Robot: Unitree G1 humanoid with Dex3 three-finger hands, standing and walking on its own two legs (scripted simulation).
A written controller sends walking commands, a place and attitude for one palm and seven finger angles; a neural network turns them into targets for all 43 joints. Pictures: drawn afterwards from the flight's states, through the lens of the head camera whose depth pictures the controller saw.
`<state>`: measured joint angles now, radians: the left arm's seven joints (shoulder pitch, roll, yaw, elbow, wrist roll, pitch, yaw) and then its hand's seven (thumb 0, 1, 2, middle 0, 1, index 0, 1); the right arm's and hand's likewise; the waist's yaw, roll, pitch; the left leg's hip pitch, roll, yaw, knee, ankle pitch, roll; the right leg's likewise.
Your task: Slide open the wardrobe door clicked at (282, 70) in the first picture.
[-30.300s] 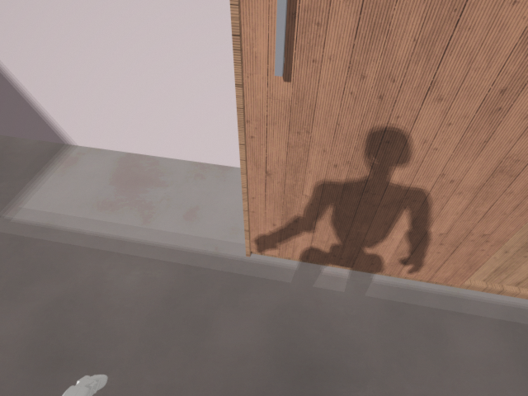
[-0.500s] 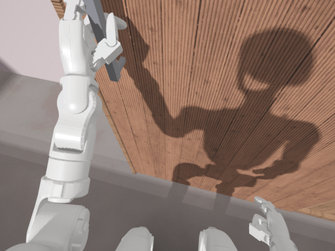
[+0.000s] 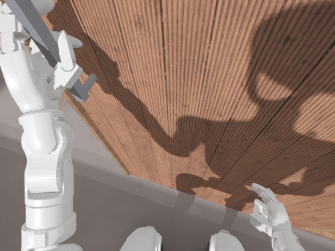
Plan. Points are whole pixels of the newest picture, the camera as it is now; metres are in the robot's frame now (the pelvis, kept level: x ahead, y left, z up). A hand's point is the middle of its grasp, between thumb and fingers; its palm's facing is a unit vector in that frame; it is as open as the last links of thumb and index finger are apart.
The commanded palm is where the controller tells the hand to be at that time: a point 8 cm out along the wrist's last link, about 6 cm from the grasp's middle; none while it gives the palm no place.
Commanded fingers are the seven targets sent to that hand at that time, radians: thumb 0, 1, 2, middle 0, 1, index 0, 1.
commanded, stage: step sideways, sliding the door along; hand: left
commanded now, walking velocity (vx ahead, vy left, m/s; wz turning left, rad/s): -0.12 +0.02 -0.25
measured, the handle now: (55, 36) +0.37 +0.23 +0.26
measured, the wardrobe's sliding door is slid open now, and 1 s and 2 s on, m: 0.02 0.20 0.30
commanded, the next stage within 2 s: none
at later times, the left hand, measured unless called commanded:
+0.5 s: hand (130, 81) +0.32 +0.11 +0.24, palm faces +0.24 -0.97 +0.00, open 6.6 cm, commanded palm +0.28 +0.09 +0.23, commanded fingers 0.00 0.90 0.90 -0.45 -1.40 -0.45 -1.40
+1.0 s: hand (183, 99) +0.30 +0.03 +0.25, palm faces +0.01 -1.00 -0.02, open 6.7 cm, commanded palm +0.28 +0.04 +0.23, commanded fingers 0.00 0.90 0.90 -0.45 -1.40 -0.45 -1.40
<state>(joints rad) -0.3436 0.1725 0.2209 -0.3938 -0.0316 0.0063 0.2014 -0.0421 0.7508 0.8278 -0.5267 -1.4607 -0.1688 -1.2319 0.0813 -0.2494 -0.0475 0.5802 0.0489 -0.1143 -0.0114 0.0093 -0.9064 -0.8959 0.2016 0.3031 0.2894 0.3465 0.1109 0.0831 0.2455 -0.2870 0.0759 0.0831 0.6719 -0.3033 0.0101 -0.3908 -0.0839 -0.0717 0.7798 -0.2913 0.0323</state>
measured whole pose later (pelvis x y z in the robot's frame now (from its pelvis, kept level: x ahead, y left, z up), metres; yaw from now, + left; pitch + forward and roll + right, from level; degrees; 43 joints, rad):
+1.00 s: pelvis -0.07 -0.06 +0.01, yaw -13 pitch -2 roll -5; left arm -0.32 0.21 0.11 -0.27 -0.09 -0.06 0.14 0.04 0.74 0.83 -0.42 -1.41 -0.15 -1.31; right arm 0.15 -0.13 0.01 0.59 0.03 -0.01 0.03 0.01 -0.90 -0.90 0.21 0.30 0.21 0.30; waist 0.09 0.08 0.17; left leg -0.28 0.30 0.06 0.52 -0.19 -0.12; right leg -0.29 -0.01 -0.05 0.74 -0.40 0.05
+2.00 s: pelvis -0.09 -0.28 +0.01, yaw -5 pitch -4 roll -4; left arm -0.50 0.26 0.24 -0.11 -0.06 0.00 0.17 -0.03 0.75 0.83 -0.49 -1.45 -0.22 -1.26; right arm 0.10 -0.23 -0.07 0.61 0.06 -0.06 0.01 0.01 -0.91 -0.90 0.20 0.30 0.20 0.30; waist 0.13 0.06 0.26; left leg -0.26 0.20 0.12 0.60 -0.25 -0.04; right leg -0.45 -0.04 -0.05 1.08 -0.44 0.04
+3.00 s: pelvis -0.12 -0.41 +0.00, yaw -5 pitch -1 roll -1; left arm -0.42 0.24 0.25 -0.17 -0.06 -0.01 0.21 -0.03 0.76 0.84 -0.48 -1.41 -0.14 -1.22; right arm 0.09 -0.27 -0.05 0.60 0.05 -0.05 -0.03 0.01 -0.91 -0.90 0.20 0.30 0.20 0.30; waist 0.06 0.06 0.19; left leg -0.31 0.11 0.10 0.62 -0.20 -0.03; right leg -0.35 -0.03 -0.09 0.65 -0.23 -0.01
